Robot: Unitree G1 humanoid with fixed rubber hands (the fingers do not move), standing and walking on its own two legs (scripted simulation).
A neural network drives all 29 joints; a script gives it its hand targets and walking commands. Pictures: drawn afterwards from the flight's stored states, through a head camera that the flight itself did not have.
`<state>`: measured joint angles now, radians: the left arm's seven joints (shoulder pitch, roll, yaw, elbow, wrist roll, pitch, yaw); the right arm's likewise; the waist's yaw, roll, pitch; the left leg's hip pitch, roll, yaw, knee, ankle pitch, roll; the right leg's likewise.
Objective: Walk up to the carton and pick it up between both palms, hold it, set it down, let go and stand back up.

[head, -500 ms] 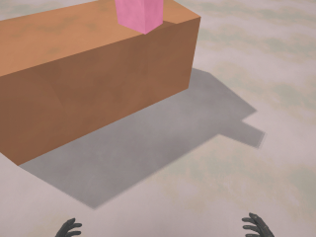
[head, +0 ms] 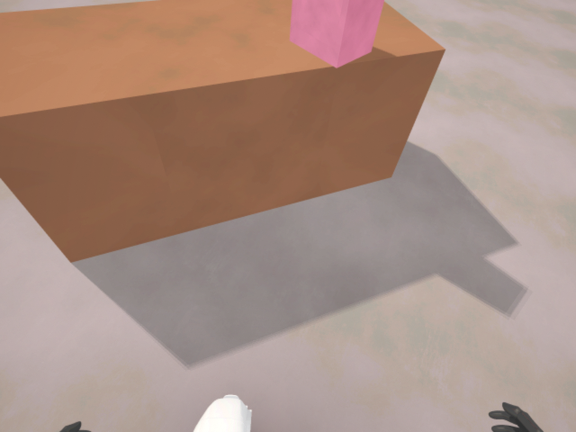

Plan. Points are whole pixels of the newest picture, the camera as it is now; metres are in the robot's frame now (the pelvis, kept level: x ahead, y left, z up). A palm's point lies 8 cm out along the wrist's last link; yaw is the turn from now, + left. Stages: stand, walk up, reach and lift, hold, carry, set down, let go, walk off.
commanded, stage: walk up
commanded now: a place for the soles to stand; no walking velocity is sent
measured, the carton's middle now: (337, 0) +1.28 -0.08 +0.03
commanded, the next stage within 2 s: none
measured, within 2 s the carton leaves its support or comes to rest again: neither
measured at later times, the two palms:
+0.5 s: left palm (110, 311) +0.28 +0.30 -0.08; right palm (521, 314) +0.30 -0.35 -0.04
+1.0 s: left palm (178, 290) +0.33 +0.21 -0.09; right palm (440, 158) +0.69 -0.31 -0.06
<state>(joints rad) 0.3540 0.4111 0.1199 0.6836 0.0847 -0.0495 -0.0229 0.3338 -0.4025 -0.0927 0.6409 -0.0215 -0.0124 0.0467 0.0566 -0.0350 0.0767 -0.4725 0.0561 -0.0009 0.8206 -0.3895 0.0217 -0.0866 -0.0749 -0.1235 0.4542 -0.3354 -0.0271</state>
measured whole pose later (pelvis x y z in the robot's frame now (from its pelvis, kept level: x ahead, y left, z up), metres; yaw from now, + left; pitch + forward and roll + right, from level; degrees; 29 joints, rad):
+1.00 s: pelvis +0.44 -0.09 -0.01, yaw +22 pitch -3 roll +0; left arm 0.51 0.44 0.07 0.50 0.04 0.03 -0.05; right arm 0.30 -0.43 -0.02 0.54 -0.01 -0.01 -0.03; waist 0.10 -0.02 0.09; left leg -0.44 -0.02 0.05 0.66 -0.20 0.02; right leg -0.13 0.00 -0.14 0.60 -0.42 -0.04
